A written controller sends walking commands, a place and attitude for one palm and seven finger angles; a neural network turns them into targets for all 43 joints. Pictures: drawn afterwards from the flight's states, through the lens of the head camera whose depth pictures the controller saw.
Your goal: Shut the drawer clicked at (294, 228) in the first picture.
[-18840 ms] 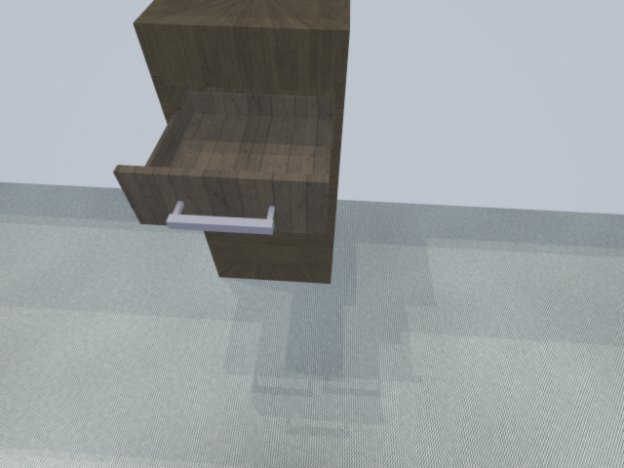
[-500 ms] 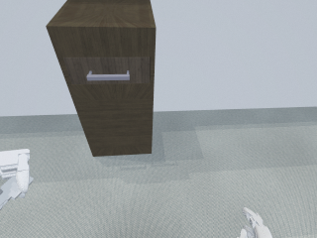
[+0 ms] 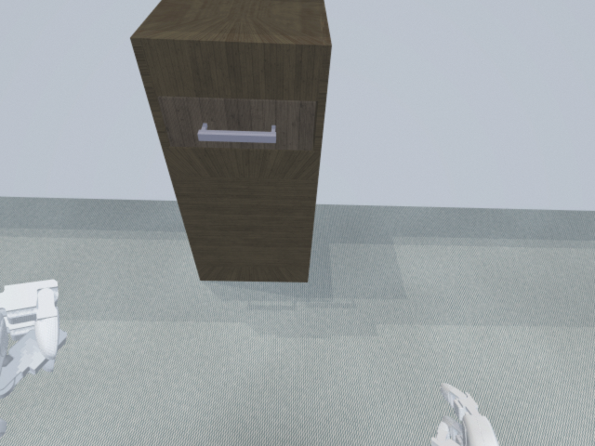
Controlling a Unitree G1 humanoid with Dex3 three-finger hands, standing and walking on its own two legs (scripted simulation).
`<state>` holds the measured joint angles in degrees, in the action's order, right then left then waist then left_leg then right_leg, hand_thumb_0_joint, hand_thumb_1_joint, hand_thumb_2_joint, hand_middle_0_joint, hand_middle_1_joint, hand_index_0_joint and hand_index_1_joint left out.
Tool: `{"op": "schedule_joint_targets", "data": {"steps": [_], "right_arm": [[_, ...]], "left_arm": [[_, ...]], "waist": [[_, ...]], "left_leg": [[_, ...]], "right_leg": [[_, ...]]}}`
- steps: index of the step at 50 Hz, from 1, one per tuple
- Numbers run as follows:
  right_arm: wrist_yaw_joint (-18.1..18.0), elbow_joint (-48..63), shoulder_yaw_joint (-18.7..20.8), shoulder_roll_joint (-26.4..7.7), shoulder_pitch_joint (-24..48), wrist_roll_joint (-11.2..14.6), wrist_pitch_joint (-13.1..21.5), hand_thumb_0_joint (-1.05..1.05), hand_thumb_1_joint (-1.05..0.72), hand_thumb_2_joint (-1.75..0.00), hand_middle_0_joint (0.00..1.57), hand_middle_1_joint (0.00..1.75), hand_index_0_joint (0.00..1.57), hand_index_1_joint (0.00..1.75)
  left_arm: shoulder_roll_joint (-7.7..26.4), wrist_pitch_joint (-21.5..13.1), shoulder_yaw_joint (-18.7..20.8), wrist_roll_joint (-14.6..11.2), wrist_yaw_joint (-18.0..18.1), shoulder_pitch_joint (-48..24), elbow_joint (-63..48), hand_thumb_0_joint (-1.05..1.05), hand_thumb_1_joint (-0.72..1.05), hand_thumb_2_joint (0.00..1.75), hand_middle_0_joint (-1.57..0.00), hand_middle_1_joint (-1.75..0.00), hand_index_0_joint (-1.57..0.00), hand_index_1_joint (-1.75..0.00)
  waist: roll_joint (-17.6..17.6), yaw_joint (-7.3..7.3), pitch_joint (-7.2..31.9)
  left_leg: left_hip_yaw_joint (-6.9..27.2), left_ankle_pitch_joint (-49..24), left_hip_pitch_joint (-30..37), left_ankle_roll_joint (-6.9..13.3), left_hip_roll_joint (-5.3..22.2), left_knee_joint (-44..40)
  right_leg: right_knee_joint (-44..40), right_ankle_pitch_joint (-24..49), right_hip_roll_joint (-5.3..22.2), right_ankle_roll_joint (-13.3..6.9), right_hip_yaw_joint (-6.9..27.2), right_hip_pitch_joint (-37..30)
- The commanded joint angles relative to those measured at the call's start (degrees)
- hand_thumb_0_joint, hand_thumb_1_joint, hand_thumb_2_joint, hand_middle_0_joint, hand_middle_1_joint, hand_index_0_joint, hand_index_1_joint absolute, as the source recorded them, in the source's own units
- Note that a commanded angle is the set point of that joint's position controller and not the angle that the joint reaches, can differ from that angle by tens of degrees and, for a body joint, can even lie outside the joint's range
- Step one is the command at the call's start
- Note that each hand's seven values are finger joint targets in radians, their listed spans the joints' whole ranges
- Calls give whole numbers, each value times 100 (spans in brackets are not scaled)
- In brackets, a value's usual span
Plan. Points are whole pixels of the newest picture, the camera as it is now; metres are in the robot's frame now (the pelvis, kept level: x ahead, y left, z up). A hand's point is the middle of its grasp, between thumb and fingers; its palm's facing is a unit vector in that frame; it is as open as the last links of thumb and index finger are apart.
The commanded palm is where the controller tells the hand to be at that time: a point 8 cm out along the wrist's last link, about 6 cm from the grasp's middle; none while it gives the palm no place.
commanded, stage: let the arm hang, fingers relaxed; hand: left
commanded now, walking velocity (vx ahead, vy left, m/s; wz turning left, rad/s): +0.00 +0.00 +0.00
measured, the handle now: (238, 132) +0.83 +0.22 -0.04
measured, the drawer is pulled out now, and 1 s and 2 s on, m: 0.00 0.00 0.00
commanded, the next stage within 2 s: look to check the result in 1.14 s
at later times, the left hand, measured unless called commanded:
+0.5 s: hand out of the picture -0.07 +0.20 -0.18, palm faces +0.05 -0.98 -0.22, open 4.0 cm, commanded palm none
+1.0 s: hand out of the picture -0.02 +0.13 -0.18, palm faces +0.07 -0.99 -0.13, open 7.3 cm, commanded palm none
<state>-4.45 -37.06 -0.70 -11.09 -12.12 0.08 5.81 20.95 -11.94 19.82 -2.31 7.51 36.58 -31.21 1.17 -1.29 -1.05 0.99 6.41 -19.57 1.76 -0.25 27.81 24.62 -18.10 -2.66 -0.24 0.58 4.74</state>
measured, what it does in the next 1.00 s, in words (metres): stands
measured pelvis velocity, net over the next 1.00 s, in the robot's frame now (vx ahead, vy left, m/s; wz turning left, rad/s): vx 0.01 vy -0.01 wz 0.02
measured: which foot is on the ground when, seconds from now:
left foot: down 0.00-1.00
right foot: down 0.00-1.00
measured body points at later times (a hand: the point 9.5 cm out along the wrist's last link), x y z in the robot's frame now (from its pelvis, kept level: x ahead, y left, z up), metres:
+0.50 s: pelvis +0.00 +0.00 +0.00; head +0.03 +0.02 +0.45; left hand -0.07 +0.25 -0.16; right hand +0.01 -0.25 -0.14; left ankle +0.09 +0.09 -0.74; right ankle -0.05 -0.12 -0.74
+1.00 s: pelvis +0.01 -0.01 +0.00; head +0.01 -0.01 +0.45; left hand -0.02 +0.18 -0.17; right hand -0.01 -0.22 -0.16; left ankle +0.09 +0.09 -0.74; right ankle -0.05 -0.12 -0.74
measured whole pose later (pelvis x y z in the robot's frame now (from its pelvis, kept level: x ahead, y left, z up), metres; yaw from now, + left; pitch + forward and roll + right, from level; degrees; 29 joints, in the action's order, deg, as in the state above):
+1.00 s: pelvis +0.01 -0.01 +0.00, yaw +1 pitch -2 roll +0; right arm -2.2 -65.1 1.5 -6.2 -17.9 -0.7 -0.9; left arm 5.1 -0.3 0.1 0.7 2.0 20.5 64.2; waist -0.1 0.4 -1.4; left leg 1.4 6.7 -17.8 1.1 -1.6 26.8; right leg 27.1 -20.6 -1.4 -1.4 -0.5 4.2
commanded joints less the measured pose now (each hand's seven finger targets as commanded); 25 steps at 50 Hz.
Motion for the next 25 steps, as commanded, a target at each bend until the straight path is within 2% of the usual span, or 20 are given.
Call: {"op": "schedule_joint_targets", "data": {"steps": [1, 2, 3, 4, 7, 8, 9, 11, 12, 14, 16, 17, 20, 21, 23, 25], "right_arm": [[-114, 996, 201, -674, 691, -21, 353, 0, -90, -90, 20, 30, 20, 30], [411, -546, 570, -1902, 718, 0, 443, 0, -90, -90, 20, 30, 20, 30], [422, -532, 553, -1411, 336, 58, 120, 0, -90, -90, 20, 30, 20, 30], [420, -478, 481, -1228, 151, 8, -15, 0, -90, -90, 20, 30, 20, 30], [416, -479, 413, -1255, 274, -104, -241, 0, -90, -90, 20, 30, 20, 30], [424, -530, 415, -1261, 341, -131, -290, 0, -90, -90, 20, 30, 20, 30], [415, -619, 401, -1264, 398, -155, -341, 0, -90, -90, 20, 30, 20, 30], [398, -825, 342, -1205, 468, -180, -450, 0, -90, -90, 20, 30, 20, 30], [386, -939, 316, -1150, 464, -179, -490, 0, -90, -90, 20, 30, 20, 30], [361, -1177, 283, -1053, 388, -158, -546, 0, -90, -90, 20, 30, 20, 30], [330, -1438, 269, -951, 223, -138, -576, 0, -90, -90, 20, 30, 20, 30], [308, -1539, 282, -874, 134, -148, -591, 0, -90, -90, 20, 30, 20, 30], [267, -1808, 307, -769, -139, -123, -624, 0, -90, -90, 20, 30, 20, 30], [257, -1904, 309, -755, -240, -111, -630, 0, -90, -90, 20, 30, 20, 30], [248, -2066, 329, -768, -374, -84, -647, 0, -90, -90, 20, 30, 20, 30], [242, -2217, 326, -699, -492, -77, -660, 0, -90, -90, 20, 30, 20, 30]], "left_arm": [[910, -328, 571, 10, 143, -644, -1121, 0, 90, 90, -140, -160, -140, -160], [150, 610, -1298, 549, -672, -944, 3883, 0, 90, 90, -140, -160, -140, -160], [17, 1014, -1251, 474, -735, -776, 4041, 0, 90, 90, -136, -156, -136, -156], [-119, 1076, -1329, 438, -733, -891, 4173, 0, 90, 90, -132, -151, -132, -151], [24, 1152, -1373, 459, -716, -1446, 5028, 0, 90, 90, -120, -138, -120, -138], [62, 1172, -1408, 452, -713, -1611, 5411, 0, 90, 90, -116, -134, -116, -134], [102, 1195, -1445, 431, -703, -1713, 5795, 0, 90, 90, -112, -130, -112, -130], [158, 1249, -1520, 394, -673, -1804, 6555, 0, 90, 90, -104, -121, -104, -121], [149, 1257, -1571, 374, -665, -1760, 6930, 0, 90, 90, -100, -117, -100, -117], [88, 1266, -1649, 347, -663, -1690, 7571, 0, 90, 90, -92, -108, -92, -108], [-14, 1254, -1712, 326, -671, -1522, 8100, 0, 90, 90, -84, -99, -84, -99], [-170, 1245, -1692, 334, -659, -1425, 8317, 0, 90, 90, -80, -95, -80, -95], [-304, 1222, -1733, 323, -650, -1200, 8801, 0, 90, 90, -68, -82, -68, -82], [-308, 1211, -1761, 315, -649, -1172, 8921, 0, 90, 90, -64, -78, -64, -78], [-338, 1203, -1817, 305, -634, -1146, 9119, 0, 90, 90, -56, -69, -56, -69], [-396, 1201, -1856, 294, -616, -1074, 9290, 0, 90, 90, -48, -60, -48, -60]], "waist": [[412, 160, 129], [347, 311, -32], [-147, 182, 624], [-691, 147, 785], [-1102, 144, 503], [-1004, 143, 401], [-732, 134, 336], [84, 93, 174], [317, 62, 132], [613, 40, 3], [875, 55, 69], [1014, 64, 80], [899, 76, 222], [656, 101, 210], [241, 127, -12], [152, 154, -139]], "left_leg": [[782, 1382, 1014, 73, 574, -1174], [1009, -704, 172, 206, 658, 131], [542, -1636, 804, 96, 581, 444], [622, -1417, 789, 137, 630, 624], [808, -828, 364, 229, 499, 557], [809, -769, 313, 210, 472, 467], [852, -790, 307, 222, 443, 331], [995, -448, 250, 223, 456, -109], [1053, -225, 273, 218, 466, -281], [1153, 274, 267, 204, 476, -562], [1142, 707, 455, 161, 444, -744], [1130, 889, 526, 154, 459, -817], [1125, 991, 769, 166, 494, -867], [1099, 907, 826, 158, 497, -848], [1059, 836, 883, 151, 514, -829], [999, 834, 905, 144, 500, -836]], "right_leg": [[-648, -170, 241, 4, 130, 1107], [466, 946, 607, -142, 9, 1406], [333, 1220, 717, -79, 293, 1180], [341, 943, 707, -172, 291, 1234], [322, 647, 712, -348, 348, 1177], [323, 570, 730, -392, 377, 1176], [324, 590, 717, -408, 395, 1086], [257, 199, 630, -359, 386, 919], [161, 22, 588, -331, 386, 857], [-25, -225, 563, -333, 380, 801], [-156, -288, 560, -357, 385, 806], [-217, -287, 551, -370, 375, 808], [-400, -199, 567, -384, 308, 732], [-457, -171, 570, -393, 319, 738], [-558, -217, 578, -396, 294, 888], [-635, -286, 618, -401, 300, 978]]}}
